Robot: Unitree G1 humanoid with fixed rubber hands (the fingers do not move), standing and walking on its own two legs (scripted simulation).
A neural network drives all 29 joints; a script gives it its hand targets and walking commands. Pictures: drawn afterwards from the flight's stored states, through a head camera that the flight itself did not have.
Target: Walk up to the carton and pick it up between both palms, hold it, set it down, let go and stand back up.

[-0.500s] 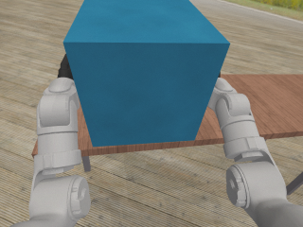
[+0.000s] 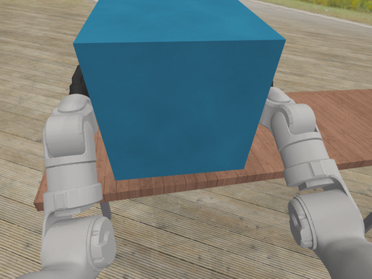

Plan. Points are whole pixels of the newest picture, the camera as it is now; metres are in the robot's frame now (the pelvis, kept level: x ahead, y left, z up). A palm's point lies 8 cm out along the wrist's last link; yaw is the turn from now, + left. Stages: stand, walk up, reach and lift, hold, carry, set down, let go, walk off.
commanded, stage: reach and lift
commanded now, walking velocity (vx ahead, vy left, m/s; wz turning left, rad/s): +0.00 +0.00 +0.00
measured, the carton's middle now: (175, 82) +0.40 -0.01 +0.29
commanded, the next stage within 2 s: hold in 0.28 s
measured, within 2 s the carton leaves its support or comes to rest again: neither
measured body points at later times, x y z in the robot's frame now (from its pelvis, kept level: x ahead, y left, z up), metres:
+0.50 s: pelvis +0.00 +0.00 +0.00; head -0.07 +0.03 +0.44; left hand +0.37 +0.18 +0.29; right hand +0.38 -0.17 +0.31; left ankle +0.03 +0.14 -0.75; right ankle -0.01 -0.13 -0.75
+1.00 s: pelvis +0.00 +0.00 +0.00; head -0.08 +0.02 +0.44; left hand +0.37 +0.18 +0.30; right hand +0.39 -0.16 +0.32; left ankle +0.03 +0.14 -0.75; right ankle -0.01 -0.13 -0.75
